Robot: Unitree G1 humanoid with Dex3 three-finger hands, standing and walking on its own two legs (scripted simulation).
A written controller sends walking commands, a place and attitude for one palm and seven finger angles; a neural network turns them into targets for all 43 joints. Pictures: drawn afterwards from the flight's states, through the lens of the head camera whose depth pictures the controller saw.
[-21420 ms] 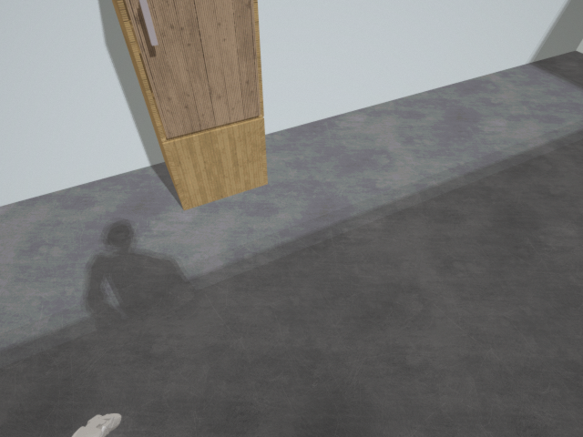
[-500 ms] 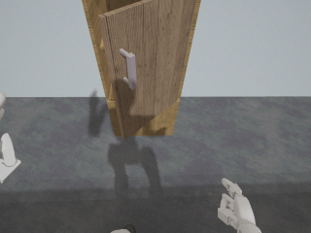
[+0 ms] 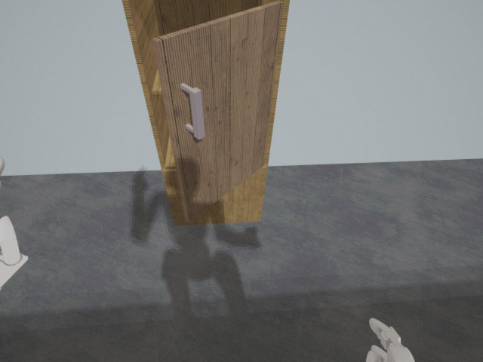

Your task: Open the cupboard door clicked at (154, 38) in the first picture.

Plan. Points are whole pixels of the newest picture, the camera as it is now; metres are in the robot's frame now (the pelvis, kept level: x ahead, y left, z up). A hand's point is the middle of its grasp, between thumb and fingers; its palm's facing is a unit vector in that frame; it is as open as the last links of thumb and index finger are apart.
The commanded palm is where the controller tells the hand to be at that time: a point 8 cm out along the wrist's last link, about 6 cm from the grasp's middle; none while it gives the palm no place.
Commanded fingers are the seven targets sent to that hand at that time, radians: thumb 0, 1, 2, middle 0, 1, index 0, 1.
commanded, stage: stop stepping back and stand still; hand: left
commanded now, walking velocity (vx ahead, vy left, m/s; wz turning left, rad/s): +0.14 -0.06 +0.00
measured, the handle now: (192, 111) +0.63 +0.14 +0.09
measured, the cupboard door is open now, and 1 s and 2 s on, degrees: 42 42 42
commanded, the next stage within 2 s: let the arm hang, fingers relaxed in 0.24 s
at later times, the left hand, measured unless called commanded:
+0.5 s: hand (103, 327) +0.19 +0.24 -0.05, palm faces +0.08 -0.91 -0.40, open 7.4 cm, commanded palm none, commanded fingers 0.00 0.90 0.90 -0.20 -0.30 -0.20 -0.30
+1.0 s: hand out of the picture -0.04 +0.22 -0.15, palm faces +0.04 -0.95 -0.30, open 7.3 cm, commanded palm none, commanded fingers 0.00 0.90 0.90 -0.20 -0.30 -0.20 -0.30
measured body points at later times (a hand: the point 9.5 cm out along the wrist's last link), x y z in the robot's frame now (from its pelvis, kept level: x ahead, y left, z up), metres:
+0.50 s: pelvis +0.00 +0.01 -0.01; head -0.01 -0.02 +0.44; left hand +0.18 +0.28 -0.02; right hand +0.12 -0.24 -0.14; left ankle -0.01 +0.12 -0.73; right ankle +0.00 -0.09 -0.73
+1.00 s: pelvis -0.03 +0.01 +0.01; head -0.01 -0.02 +0.46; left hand -0.04 +0.27 -0.13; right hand -0.01 -0.22 -0.16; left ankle -0.01 +0.12 -0.73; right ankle +0.00 -0.09 -0.73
